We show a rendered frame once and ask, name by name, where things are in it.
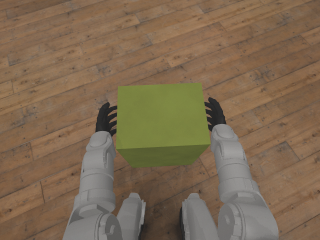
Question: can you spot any carton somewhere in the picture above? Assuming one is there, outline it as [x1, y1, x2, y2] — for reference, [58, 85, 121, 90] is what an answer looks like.
[116, 82, 211, 168]

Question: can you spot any robot left upper arm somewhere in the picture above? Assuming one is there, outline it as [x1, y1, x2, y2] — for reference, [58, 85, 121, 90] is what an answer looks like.
[63, 212, 123, 240]

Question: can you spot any robot left forearm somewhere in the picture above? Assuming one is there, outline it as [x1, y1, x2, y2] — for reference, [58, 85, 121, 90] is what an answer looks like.
[62, 131, 116, 240]

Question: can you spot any robot left hand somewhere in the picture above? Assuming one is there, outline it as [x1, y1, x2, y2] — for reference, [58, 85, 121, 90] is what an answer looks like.
[95, 102, 118, 136]

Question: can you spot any right robot thigh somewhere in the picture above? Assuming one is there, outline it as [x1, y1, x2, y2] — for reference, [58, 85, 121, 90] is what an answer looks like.
[182, 198, 220, 240]

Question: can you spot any robot right hand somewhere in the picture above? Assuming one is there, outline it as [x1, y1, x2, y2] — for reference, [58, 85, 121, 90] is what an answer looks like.
[204, 97, 226, 132]

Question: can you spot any robot right forearm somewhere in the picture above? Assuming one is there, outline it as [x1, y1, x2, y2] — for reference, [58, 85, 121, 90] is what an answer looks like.
[210, 124, 279, 239]

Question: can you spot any robot right upper arm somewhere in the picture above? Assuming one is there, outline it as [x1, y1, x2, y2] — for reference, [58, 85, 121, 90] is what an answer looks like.
[217, 201, 278, 240]

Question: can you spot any robot right shin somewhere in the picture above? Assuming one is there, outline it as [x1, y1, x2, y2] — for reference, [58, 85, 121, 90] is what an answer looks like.
[184, 193, 206, 240]

